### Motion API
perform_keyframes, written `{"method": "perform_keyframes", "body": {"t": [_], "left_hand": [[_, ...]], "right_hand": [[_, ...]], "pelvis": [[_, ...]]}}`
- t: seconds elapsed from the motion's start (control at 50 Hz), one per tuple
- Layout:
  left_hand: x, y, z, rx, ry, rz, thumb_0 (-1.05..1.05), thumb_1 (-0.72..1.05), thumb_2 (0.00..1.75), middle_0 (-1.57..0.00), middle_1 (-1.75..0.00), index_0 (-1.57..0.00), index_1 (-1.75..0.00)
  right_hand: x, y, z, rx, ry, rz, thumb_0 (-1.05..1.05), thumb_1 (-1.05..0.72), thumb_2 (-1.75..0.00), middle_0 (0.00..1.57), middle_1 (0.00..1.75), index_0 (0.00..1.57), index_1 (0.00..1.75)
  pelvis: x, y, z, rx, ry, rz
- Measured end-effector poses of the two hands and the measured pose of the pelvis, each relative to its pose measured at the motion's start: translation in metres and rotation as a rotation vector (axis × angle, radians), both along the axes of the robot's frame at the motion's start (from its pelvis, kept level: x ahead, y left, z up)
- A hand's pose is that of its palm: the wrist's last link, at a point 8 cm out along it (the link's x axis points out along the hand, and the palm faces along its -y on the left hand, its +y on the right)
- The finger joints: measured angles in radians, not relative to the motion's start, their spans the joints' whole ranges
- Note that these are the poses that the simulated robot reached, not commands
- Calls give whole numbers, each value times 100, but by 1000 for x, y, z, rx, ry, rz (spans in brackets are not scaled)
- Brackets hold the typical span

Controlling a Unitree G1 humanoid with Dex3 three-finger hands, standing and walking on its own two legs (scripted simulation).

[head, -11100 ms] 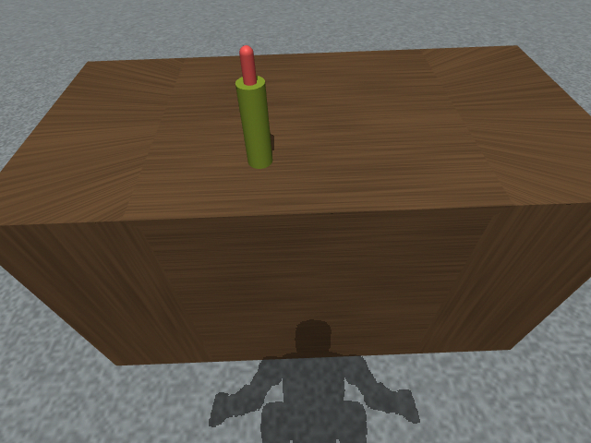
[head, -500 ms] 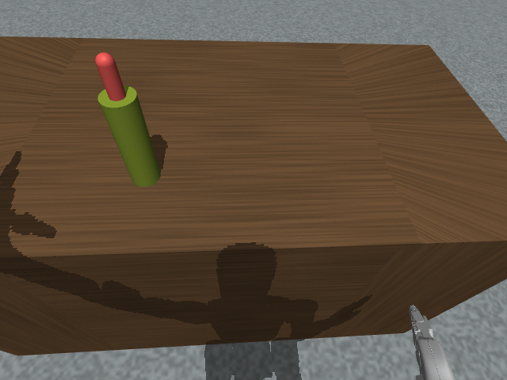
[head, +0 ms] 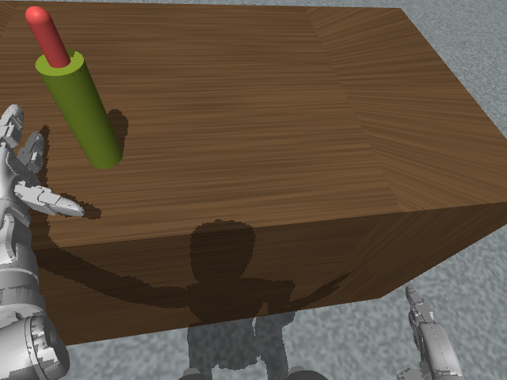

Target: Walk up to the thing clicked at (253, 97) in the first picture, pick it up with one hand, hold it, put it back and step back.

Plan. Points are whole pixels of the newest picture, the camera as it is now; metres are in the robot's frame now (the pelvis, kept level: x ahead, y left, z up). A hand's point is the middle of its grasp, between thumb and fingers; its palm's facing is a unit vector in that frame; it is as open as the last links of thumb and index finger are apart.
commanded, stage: close in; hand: left
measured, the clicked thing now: (78, 100) +0.50 +0.23 +0.15
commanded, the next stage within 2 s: rest palm in 0.44 s
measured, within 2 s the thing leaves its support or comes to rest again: leaves its support in 1.74 s
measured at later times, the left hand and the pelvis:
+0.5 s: hand (86, 163) +0.44 +0.23 +0.08, palm faces +0.17 -0.98 +0.06, open 17.6 cm; pelvis -0.01 -0.01 -0.01, yaw +0 degrees
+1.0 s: hand (90, 140) +0.48 +0.23 +0.09, palm faces +0.20 -0.98 +0.04, open 15.7 cm; pelvis -0.01 +0.00 -0.01, yaw -1 degrees
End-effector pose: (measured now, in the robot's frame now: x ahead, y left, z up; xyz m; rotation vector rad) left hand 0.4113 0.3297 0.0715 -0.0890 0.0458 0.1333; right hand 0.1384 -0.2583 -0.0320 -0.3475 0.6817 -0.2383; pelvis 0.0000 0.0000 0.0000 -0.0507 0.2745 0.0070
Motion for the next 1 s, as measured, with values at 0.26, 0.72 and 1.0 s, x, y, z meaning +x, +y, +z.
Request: {"method": "perform_keyframes", "body": {"t": [0.26, 0.72, 1.0], "left_hand": [[0, -27, 13, 33, -22, 39, -2, -54, 3, -5, -3, -6, -2], [16, -59, 10, 40, -19, 55, -2, -59, 1, -9, -1, -10, -1], [38, -47, 14, 52, -15, 63, -2, -56, 7, -45, -25, -47, -23]], "right_hand": [[0, -2, -5, 63, -19, -8, -1, 53, -5, 6, 5, 6, 5], [-16, -16, -4, 41, -7, -36, -1, 53, -5, 6, 5, 6, 5], [-16, -5, -1, 44, -14, -23, -1, 52, -4, 6, 5, 6, 5]], "pelvis": [[1, -5, -4, 10, -11, -6], [-13, -9, -9, 16, -8, -7], [-13, -5, -12, 9, 24, -13]]}}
